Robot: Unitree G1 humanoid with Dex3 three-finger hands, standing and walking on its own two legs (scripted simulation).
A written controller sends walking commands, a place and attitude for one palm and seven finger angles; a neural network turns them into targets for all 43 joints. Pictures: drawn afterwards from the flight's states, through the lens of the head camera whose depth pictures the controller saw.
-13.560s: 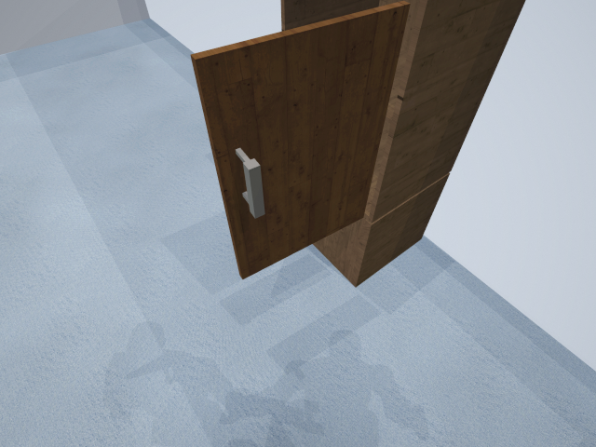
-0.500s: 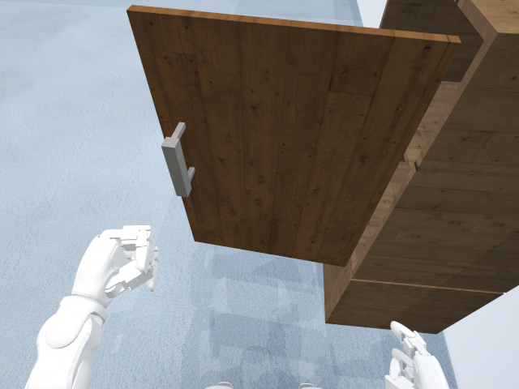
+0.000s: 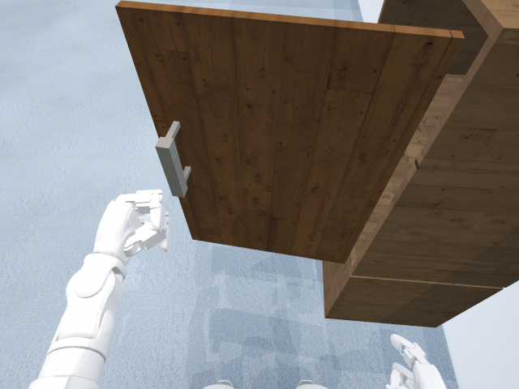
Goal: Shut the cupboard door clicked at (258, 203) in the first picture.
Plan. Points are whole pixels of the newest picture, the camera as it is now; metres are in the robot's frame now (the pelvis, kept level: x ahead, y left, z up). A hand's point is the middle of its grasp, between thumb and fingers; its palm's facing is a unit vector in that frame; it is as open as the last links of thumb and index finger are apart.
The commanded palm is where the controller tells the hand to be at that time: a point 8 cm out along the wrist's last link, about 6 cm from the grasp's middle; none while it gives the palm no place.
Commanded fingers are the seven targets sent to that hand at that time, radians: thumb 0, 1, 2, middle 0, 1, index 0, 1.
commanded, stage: bring the fist close to the handle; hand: left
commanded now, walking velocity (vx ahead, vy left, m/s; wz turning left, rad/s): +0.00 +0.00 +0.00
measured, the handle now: (177, 160) +0.48 +0.16 +0.06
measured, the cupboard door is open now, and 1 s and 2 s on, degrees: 85 84 71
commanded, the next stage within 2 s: push the door shut along its arc in 0.50 s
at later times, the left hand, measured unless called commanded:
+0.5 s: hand (164, 222) +0.36 +0.16 +0.05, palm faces -0.14 -0.99 -0.02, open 3.1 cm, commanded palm +0.34 +0.21 +0.06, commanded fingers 0.00 0.90 0.90 -1.30 -1.50 -1.30 -1.50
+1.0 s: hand (178, 195) +0.40 +0.14 +0.07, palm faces -0.26 -0.96 -0.02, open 3.1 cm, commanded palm +0.39 +0.19 +0.06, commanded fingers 0.00 0.90 0.90 -1.30 -1.50 -1.30 -1.50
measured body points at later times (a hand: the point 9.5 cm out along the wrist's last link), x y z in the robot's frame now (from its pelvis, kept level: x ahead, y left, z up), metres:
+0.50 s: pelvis +0.00 +0.00 +0.00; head +0.05 +0.00 +0.45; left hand +0.36 +0.21 +0.06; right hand +0.11 -0.26 -0.10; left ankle +0.00 +0.07 -0.68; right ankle +0.01 -0.09 -0.68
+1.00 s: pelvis -0.01 +0.00 -0.01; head +0.05 +0.01 +0.44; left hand +0.41 +0.19 +0.07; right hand +0.09 -0.26 -0.11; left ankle +0.00 +0.07 -0.68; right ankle +0.01 -0.09 -0.68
